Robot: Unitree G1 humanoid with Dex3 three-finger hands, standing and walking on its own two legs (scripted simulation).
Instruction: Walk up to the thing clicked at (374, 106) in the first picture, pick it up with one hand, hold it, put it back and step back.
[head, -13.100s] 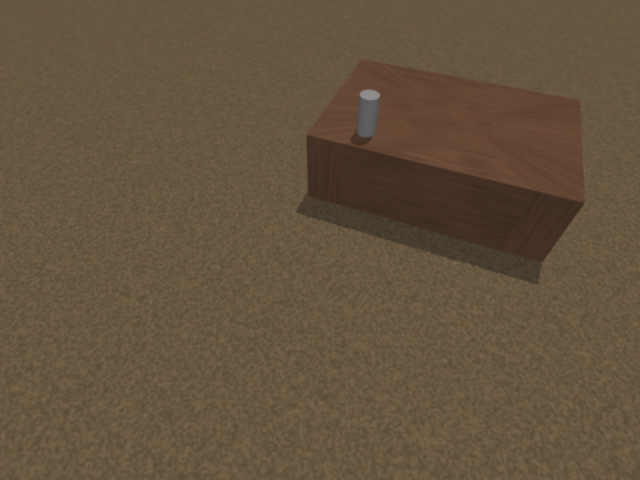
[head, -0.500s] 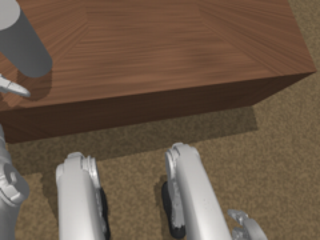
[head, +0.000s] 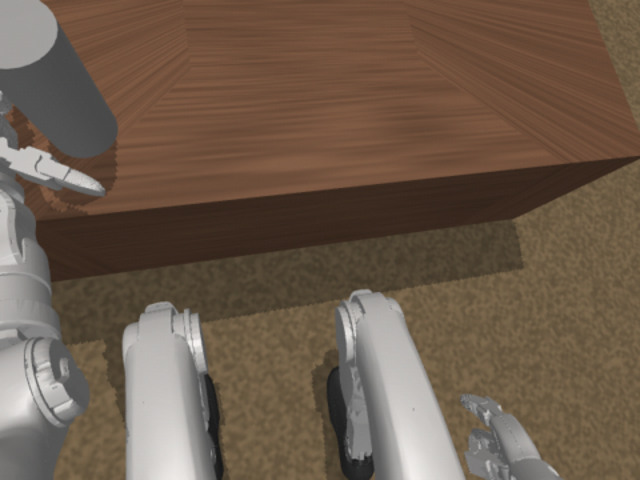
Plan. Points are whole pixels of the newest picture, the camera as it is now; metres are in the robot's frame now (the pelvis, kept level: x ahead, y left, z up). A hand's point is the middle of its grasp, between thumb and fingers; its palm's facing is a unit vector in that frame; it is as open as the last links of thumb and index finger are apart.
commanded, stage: close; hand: left
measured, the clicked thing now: (53, 89) +0.53 +0.25 +0.00
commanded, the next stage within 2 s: settle in 0.70 s
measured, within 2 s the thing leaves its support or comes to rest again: leaves its support in 1.18 s
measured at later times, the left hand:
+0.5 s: hand (46, 96) +0.52 +0.26 +0.01, palm faces +0.23 -0.97 -0.01, open 11.9 cm
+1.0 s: hand (41, 88) +0.53 +0.26 +0.01, palm faces +0.22 -0.98 -0.02, open 10.5 cm
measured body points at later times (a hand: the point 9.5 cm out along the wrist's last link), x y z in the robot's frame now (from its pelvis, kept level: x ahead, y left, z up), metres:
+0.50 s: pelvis +0.00 +0.00 -0.01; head +0.21 +0.05 +0.39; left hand +0.50 +0.31 +0.01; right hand +0.08 -0.27 -0.13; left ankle +0.09 +0.15 -0.38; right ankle +0.08 -0.13 -0.38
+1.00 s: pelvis +0.00 +0.00 -0.01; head +0.22 +0.05 +0.38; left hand +0.51 +0.31 +0.01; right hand +0.08 -0.26 -0.13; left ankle +0.09 +0.15 -0.38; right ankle +0.08 -0.13 -0.38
